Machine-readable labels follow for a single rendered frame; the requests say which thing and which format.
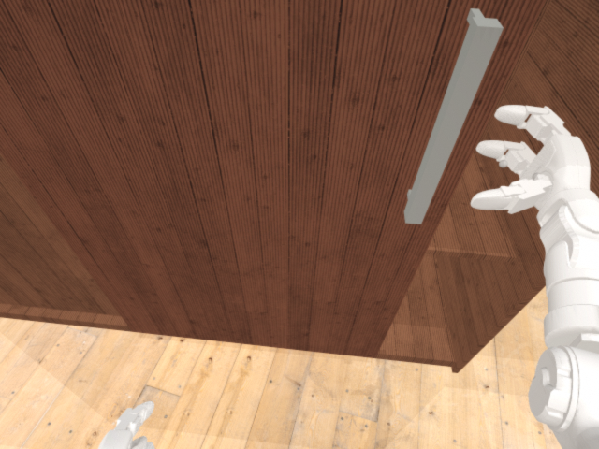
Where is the right robot upper arm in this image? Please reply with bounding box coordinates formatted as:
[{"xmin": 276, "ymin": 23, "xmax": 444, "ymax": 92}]
[{"xmin": 528, "ymin": 345, "xmax": 599, "ymax": 449}]

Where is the handle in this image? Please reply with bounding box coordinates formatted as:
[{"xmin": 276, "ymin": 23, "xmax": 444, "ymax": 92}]
[{"xmin": 404, "ymin": 8, "xmax": 504, "ymax": 225}]

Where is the left robot hand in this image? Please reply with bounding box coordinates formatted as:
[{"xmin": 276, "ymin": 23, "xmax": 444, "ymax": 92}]
[{"xmin": 98, "ymin": 401, "xmax": 155, "ymax": 449}]

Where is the robot right forearm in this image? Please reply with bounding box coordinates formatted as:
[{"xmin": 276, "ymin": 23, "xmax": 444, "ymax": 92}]
[{"xmin": 536, "ymin": 188, "xmax": 599, "ymax": 354}]

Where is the wardrobe door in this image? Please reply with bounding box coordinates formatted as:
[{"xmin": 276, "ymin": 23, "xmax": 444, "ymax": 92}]
[
  {"xmin": 0, "ymin": 153, "xmax": 121, "ymax": 316},
  {"xmin": 0, "ymin": 0, "xmax": 546, "ymax": 358}
]

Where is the right robot hand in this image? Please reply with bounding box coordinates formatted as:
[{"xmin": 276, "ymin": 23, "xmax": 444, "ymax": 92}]
[{"xmin": 471, "ymin": 105, "xmax": 591, "ymax": 214}]

